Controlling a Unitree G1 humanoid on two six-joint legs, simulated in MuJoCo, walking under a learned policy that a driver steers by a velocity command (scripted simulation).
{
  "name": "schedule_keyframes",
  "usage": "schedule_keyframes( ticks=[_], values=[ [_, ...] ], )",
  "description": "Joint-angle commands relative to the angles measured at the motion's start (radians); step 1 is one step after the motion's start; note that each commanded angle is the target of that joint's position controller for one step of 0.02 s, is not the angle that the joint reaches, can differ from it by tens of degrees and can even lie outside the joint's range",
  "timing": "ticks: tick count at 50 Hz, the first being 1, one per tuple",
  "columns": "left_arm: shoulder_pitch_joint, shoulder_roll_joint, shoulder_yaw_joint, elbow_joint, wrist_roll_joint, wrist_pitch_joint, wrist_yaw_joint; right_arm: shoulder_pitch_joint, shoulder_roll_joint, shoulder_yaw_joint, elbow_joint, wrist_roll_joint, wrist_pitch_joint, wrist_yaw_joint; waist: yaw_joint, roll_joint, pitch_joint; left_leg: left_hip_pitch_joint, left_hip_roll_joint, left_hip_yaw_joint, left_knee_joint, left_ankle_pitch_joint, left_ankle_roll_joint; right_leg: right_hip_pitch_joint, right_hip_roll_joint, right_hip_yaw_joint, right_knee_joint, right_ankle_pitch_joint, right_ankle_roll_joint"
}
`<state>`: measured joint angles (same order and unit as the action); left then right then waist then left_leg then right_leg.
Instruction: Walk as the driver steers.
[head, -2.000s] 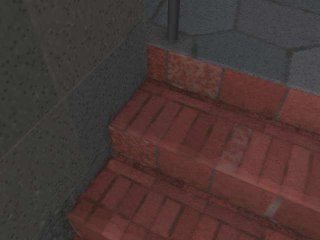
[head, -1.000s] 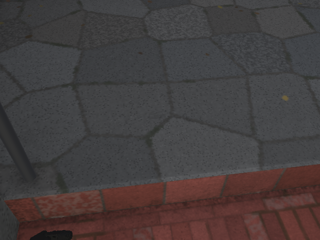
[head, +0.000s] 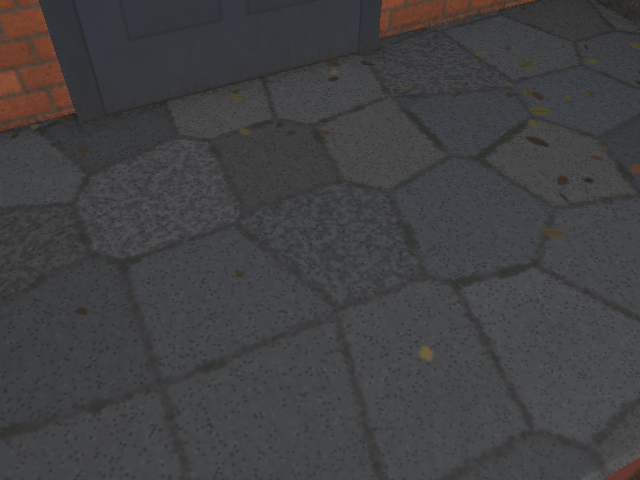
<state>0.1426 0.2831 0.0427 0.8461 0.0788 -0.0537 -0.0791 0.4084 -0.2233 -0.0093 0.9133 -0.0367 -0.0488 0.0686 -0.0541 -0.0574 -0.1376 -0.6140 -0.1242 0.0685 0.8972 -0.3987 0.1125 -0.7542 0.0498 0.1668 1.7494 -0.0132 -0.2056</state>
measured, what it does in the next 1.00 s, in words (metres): climbs, turning left: right foot 0.16 m higher, then left foot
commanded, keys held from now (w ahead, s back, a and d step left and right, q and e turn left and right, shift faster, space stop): w+q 0.66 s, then q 0.34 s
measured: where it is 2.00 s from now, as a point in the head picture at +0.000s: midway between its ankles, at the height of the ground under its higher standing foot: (219, 386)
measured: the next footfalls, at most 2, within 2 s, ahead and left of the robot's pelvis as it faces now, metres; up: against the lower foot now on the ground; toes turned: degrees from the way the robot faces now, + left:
right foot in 0.32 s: +0.42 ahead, -0.13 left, +0.16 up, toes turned +6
left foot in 0.92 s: +0.58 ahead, +0.17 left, +0.16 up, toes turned +32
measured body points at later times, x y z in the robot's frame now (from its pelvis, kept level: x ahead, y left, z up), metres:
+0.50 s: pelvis +0.32 -0.06 +0.15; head +0.32 -0.06 +0.60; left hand +0.38 +0.20 +0.03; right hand +0.44 -0.30 +0.01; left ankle +0.19 +0.06 -0.35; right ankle +0.38 -0.13 -0.52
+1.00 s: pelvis +0.53 +0.05 +0.21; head +0.54 +0.04 +0.66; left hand +0.45 +0.30 +0.08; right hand +0.81 -0.08 +0.10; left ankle +0.54 +0.15 -0.52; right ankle +0.41 -0.15 -0.45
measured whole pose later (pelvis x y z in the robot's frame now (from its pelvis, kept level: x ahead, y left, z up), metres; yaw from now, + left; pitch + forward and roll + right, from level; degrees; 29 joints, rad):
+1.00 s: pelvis +0.53 +0.05 +0.21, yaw +34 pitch +4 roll +0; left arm 0.26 0.22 0.04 0.92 0.04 -0.10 0.00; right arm 0.08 -0.25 -0.10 0.91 -0.04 -0.12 0.01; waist 0.00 0.01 -0.08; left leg -0.45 -0.08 0.01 0.53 -0.16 0.10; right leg -0.15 -0.07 -0.14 0.93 -0.57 0.11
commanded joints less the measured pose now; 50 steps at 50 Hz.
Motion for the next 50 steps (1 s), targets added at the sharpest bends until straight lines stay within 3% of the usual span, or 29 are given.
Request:
schedule_keyframes(
  ticks=[1,2,3,5,8,9,11,12,13,14,15,16,17,18,19,20,22,23,24,28,30,34,40,44,46,47,48,49,50],
  values=[
    [-0.008,-0.118,-0.072,-0.109,-0.008,0.009,0.033,0.052,0.121,0.049,0.115,-0.036,-0.025,0.006,0.095,0.086,0.077,0.243,0.205,-0.47,-0.451,0.043,0.134,-0.546,-0.052,-0.025,0.28,-0.085,-0.039],
    [-0.014,-0.114,-0.084,-0.102,-0.01,0.012,0.033,0.042,0.113,0.048,0.123,-0.043,-0.038,0.006,0.099,0.082,0.092,0.21,0.177,-0.419,-0.461,0.053,0.107,-0.577,-0.07,-0.057,0.26,-0.119,-0.028],
    [-0.073,-0.085,-0.077,-0.127,-0.041,0.01,0.03,-0.03,0.081,0.038,0.094,-0.06,-0.046,0.016,0.101,0.054,0.09,0.072,0.157,-0.358,-0.522,0.025,0.094,-0.452,-0.089,-0.123,0.136,-0.155,-0.015],
    [-0.178,-0.092,-0.098,-0.168,-0.036,0.002,0.029,0.024,0.006,0.027,0.089,-0.072,-0.065,0.0,0.057,0.164,0.087,0.026,0.165,-0.402,-0.568,0.117,0.125,-0.434,-0.092,-0.183,0.302,-0.257,0.039],
    [-0.362,-0.057,-0.119,-0.225,-0.02,0.0,0.054,0.252,0.03,0.039,0.193,-0.086,-0.072,0.011,-0.046,0.055,0.128,0.378,0.24,-0.506,-0.551,0.071,0.128,-0.765,-0.139,-0.134,0.099,-0.323,0.03],
    [-0.417,-0.064,-0.118,-0.252,-0.026,0.012,0.063,0.306,0.041,0.046,0.207,-0.084,-0.076,0.025,-0.071,0.103,0.106,0.367,0.227,-0.507,-0.571,0.084,0.124,-0.724,-0.152,-0.163,-0.038,-0.21,0.044],
    [-0.624,-0.119,-0.139,-0.345,-0.005,0.043,0.044,0.224,0.017,0.041,0.153,-0.037,-0.074,0.061,-0.067,0.143,0.145,-0.045,0.271,-0.464,-0.796,0.219,0.16,-0.221,-0.166,-0.286,-0.299,-0.295,0.087],
    [-0.602,-0.16,-0.145,-0.333,0.003,0.049,0.029,0.201,0.012,0.04,0.117,0.002,-0.079,0.057,-0.038,0.197,0.132,-0.075,0.288,-0.433,-0.825,0.328,0.181,-0.049,-0.129,-0.363,-0.325,-0.322,0.127],
    [-0.549,-0.141,-0.137,-0.319,-0.009,0.043,0.016,0.206,-0.05,0.027,0.113,0.015,-0.092,0.058,-0.004,0.277,0.128,0.006,0.317,-0.413,-0.8,0.727,0.181,0.014,-0.076,-0.382,-0.318,-0.336,0.119],
    [-0.492,-0.079,-0.115,-0.278,-0.026,0.04,0.013,0.175,-0.093,0.014,0.095,0.007,-0.105,0.054,0.021,0.241,0.093,0.218,0.326,-0.378,-0.734,1.095,0.151,0.009,-0.032,-0.373,-0.429,-0.307,0.114],
    [-0.393,-0.015,-0.085,-0.247,-0.011,0.026,0.018,0.142,-0.141,-0.009,0.081,0.019,-0.116,0.047,0.081,0.279,0.037,0.407,0.331,-0.352,-0.639,1.392,0.114,0.022,-0.004,-0.356,-0.55,-0.364,0.093],
    [-0.249,0.025,-0.061,-0.221,-0.016,0.01,0.034,0.101,-0.192,-0.039,0.06,0.011,-0.115,0.044,0.116,0.31,-0.083,0.473,0.317,-0.304,-0.489,1.641,0.061,0.189,-0.004,-0.287,-0.602,-0.303,0.063],
    [-0.022,0.027,-0.056,-0.149,-0.016,-0.001,0.037,0.161,-0.099,-0.042,0.054,-0.025,-0.113,0.032,0.14,0.07,-0.366,0.253,0.248,-0.313,-0.151,1.385,0.004,0.663,-0.143,0.017,-0.694,-0.014,-0.072],
    [0.21,0.1,-0.029,-0.097,-0.011,0.001,0.047,0.208,0.032,-0.01,0.023,-0.06,-0.096,0.035,0.199,-0.25,-0.515,-0.087,0.066,-0.332,0.167,0.533,0.005,0.949,-0.376,0.536,-1.084,-0.337,-0.19],
    [0.307,0.133,-0.023,-0.044,-0.019,-0.011,0.051,0.099,0.016,-0.034,0.061,-0.033,-0.069,0.047,0.248,-0.304,-0.287,-0.28,0.022,-0.385,0.772,0.306,0.002,0.709,-0.44,0.846,-1.311,-0.81,-0.157],
    [0.197,0.142,-0.021,-0.013,-0.037,-0.047,0.058,0.04,0.027,-0.041,0.063,-0.024,-0.06,0.045,0.185,-0.167,-0.036,-0.379,0.07,-0.364,0.985,0.406,0.009,0.458,-0.397,0.708,-1.327,-0.951,-0.086],
    [0.022,-0.073,-0.061,0.04,-0.044,-0.043,0.038,0.039,0.053,-0.035,0.071,-0.033,-0.056,0.019,0.066,0.087,-0.018,-0.377,0.11,-0.297,1.103,0.421,0.033,0.353,-0.424,0.393,-1.274,-0.491,-0.083],
    [-0.008,-0.173,-0.083,0.065,-0.031,-0.033,0.04,-0.036,0.075,-0.022,0.042,-0.024,-0.051,0.01,0.022,0.144,-0.031,-0.366,0.146,-0.301,1.079,0.431,0.05,0.334,-0.426,0.309,-1.281,-0.305,-0.034],
    [-0.016,-0.208,-0.085,0.092,-0.017,-0.03,0.053,-0.07,0.094,-0.015,0.031,-0.01,-0.04,0.007,-0.013,0.117,-0.003,-0.382,0.179,-0.297,1.01,0.45,0.072,0.316,-0.398,0.206,-1.301,-0.182,0.028],
    [0.009,-0.158,-0.051,0.114,-0.009,-0.067,0.074,-0.247,0.056,-0.013,-0.008,0.011,-0.066,0.05,-0.014,0.059,0.037,-0.366,0.218,-0.205,0.734,0.375,0.081,0.357,-0.255,-0.211,-1.43,-0.12,0.099],
    [0.029,-0.136,-0.061,0.105,0.006,-0.095,0.078,-0.281,0.003,-0.038,-0.001,-0.003,-0.085,0.065,-0.016,0.018,0.035,-0.337,0.209,-0.196,0.699,0.493,0.072,0.388,-0.235,-0.299,-1.466,0.036,0.122],
    [0.18,-0.022,-0.046,0.146,0.032,-0.083,0.083,-0.423,-0.009,-0.044,-0.064,0.025,-0.081,0.05,0.033,-0.001,0.022,-0.423,0.199,-0.171,0.362,0.488,0.001,0.698,-0.302,-0.36,-1.52,0.422,0.112],
    [0.212,0.094,-0.007,0.142,-0.017,-0.104,0.088,-0.505,-0.018,-0.055,-0.1,0.017,-0.044,0.058,0.015,-0.047,0.1,-0.142,0.156,-0.021,-0.061,0.346,-0.047,0.816,-0.323,-0.467,-1.499,0.815,0.154],
    [0.193,0.127,0.038,0.11,-0.042,-0.082,0.106,-0.44,-0.082,-0.091,-0.076,0.02,-0.048,0.002,-0.001,-0.068,0.106,-0.046,0.092,0.003,-0.305,0.296,-0.071,0.981,-0.342,-0.459,-1.355,0.879,0.161],
    [0.203,0.096,0.038,0.1,-0.046,-0.054,0.094,-0.363,-0.132,-0.115,-0.043,0.033,-0.075,-0.036,-0.017,-0.026,0.04,0.214,0.02,0.028,-0.496,0.559,0.009,0.924,-0.289,-0.46,-1.195,0.848,0.181],
    [0.254,0.016,0.016,0.081,-0.02,-0.052,0.085,-0.226,-0.166,-0.128,-0.028,-0.003,-0.076,-0.07,-0.007,0.075,-0.141,0.611,0.128,-0.115,-0.338,0.977,0.152,0.675,-0.249,-0.454,-0.97,0.492,0.259],
    [0.349,-0.094,-0.02,0.03,0.001,-0.065,0.084,-0.059,-0.242,-0.133,0.006,-0.022,-0.076,-0.088,0.035,0.296,-0.376,1.092,0.36,-0.512,-0.336,1.223,0.411,0.296,-0.083,-0.396,-0.701,-0.566,0.384],
    [0.153,-0.03,-0.012,-0.027,-0.042,-0.062,0.065,0.03,-0.239,-0.144,0.029,-0.018,-0.074,-0.089,-0.076,0.19,-0.337,1.128,0.448,-0.691,-0.472,1.202,0.406,0.106,-0.014,-0.21,-0.493,-0.694,0.359],
    [-0.036,0.003,-0.002,-0.079,-0.054,-0.059,0.057,-0.024,-0.238,-0.162,0.027,-0.012,-0.091,-0.093,-0.106,0.121,-0.135,0.972,0.404,-0.566,-0.491,1.109,0.295,-0.033,-0.056,-0.094,-0.384,-0.667,0.309]
  ],
)
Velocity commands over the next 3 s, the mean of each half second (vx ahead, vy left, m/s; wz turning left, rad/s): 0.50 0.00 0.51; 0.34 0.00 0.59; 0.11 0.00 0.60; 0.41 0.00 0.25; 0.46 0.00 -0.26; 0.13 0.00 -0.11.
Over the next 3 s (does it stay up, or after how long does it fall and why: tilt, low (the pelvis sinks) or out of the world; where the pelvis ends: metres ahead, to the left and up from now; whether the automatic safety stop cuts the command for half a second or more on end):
stays up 0.91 0.54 0.21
